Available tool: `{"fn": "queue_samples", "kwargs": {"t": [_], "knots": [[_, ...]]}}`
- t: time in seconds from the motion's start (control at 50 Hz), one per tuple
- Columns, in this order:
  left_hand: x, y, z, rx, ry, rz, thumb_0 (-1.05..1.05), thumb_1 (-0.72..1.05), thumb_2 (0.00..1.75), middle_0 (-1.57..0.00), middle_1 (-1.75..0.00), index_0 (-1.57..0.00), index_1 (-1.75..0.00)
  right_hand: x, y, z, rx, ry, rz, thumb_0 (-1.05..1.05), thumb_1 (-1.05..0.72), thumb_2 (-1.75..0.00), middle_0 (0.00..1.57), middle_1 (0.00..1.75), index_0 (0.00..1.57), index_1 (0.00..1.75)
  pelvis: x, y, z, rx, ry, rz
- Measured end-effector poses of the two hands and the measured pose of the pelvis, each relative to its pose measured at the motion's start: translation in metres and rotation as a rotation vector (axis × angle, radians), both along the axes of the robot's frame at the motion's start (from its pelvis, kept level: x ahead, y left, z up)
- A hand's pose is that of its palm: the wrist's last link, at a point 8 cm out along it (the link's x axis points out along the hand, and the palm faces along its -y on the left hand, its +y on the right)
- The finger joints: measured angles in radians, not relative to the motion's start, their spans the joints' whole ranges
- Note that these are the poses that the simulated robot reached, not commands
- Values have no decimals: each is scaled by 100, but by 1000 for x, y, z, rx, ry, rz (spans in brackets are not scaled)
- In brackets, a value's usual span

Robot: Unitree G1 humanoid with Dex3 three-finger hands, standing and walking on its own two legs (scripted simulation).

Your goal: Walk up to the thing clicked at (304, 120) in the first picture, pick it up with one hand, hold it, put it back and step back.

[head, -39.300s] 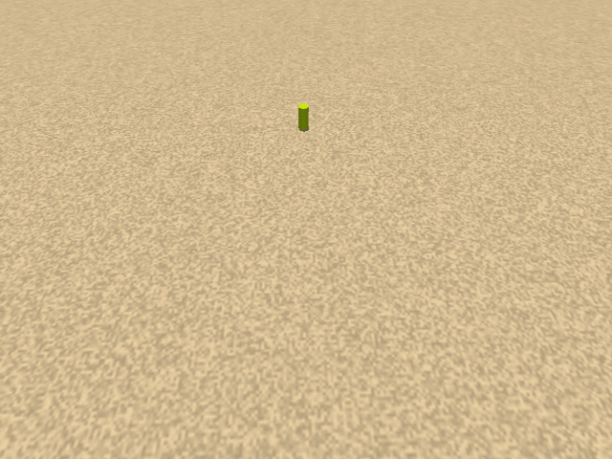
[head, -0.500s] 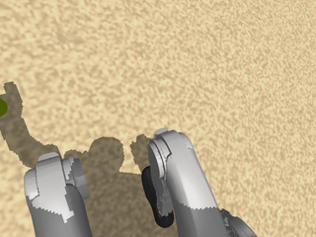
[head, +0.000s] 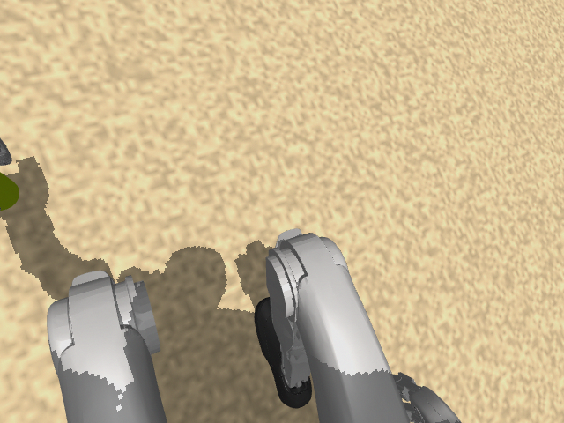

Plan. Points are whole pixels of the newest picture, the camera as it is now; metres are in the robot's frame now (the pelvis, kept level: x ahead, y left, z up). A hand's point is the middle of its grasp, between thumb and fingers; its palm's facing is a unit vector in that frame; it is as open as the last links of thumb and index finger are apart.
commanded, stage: settle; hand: left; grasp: from above
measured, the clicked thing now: out of the picture +0.46 +0.33 -0.24
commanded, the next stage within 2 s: lift in 1.14 s
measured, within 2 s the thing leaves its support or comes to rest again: leaves its support in 0.52 s
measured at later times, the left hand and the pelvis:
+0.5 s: hand out of the picture +0.44 +0.33 -0.19, palm faces -0.41 -0.11 -0.91, open 7.9 cm; pelvis +0.00 +0.00 +0.00, yaw +0 degrees
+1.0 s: hand out of the picture +0.44 +0.33 -0.09, palm faces -0.46 -0.11 -0.88, open 7.7 cm; pelvis -0.01 +0.00 +0.05, yaw +4 degrees
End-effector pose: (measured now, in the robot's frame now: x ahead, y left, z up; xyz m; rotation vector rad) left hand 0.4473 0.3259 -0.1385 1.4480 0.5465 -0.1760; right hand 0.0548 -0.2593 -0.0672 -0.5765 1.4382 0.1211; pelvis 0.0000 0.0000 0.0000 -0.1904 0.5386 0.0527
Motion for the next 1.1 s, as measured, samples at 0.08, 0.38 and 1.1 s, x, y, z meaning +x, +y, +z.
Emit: {"fn": "queue_samples", "kwargs": {"t": [0.08, 0.38, 1.1], "knots": [[1, 2, 0, -1, 2, 4, -2, 16, 66, -55, -80, -69, -76, -2, 0, 0, -5, 0, 3, 0, -91, -90, 20, 30, 20, 30, -1, 1, -1, -1, -3, 0], [2, 3, 0, 4, -7, -1, -2, 15, 67, -63, -81, -76, -76, -6, 3, 0, 1, 3, 0, 0, -93, -91, 21, 30, 20, 30, -1, 1, -2, -5, -4, 0], [-8, 5, 112, 25, 12, -29, -2, 19, 50, -76, -66, -87, -65, 17, -14, 34, -15, -81, -133, 0, -93, -91, 21, 30, 20, 30, -9, -4, 54, 43, 59, 48]]}}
